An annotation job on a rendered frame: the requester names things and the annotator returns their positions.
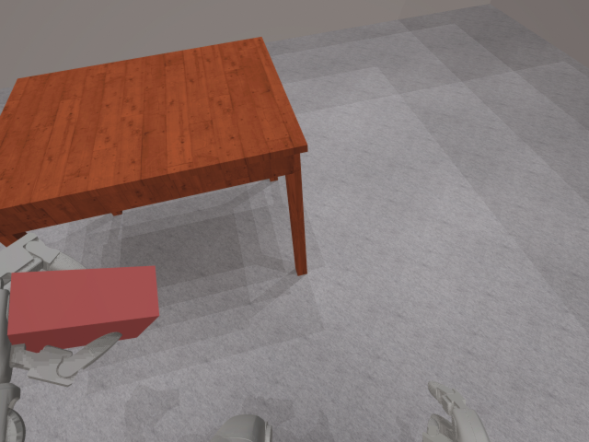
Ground left robot hand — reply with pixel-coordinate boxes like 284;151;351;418
0;233;122;387

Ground left robot thigh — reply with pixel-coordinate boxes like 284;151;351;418
210;414;272;442

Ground table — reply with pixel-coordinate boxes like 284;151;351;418
0;37;308;276

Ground robot left forearm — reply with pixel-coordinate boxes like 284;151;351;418
0;383;26;442

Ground sponge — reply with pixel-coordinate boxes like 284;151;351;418
7;266;159;353

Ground right robot hand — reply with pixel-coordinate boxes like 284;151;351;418
422;381;490;442

